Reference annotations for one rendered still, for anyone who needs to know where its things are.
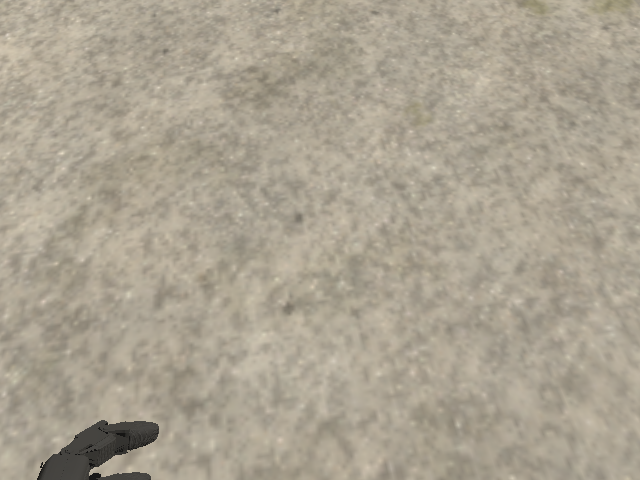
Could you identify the robot left hand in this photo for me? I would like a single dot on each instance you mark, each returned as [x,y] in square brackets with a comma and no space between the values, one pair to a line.
[96,445]

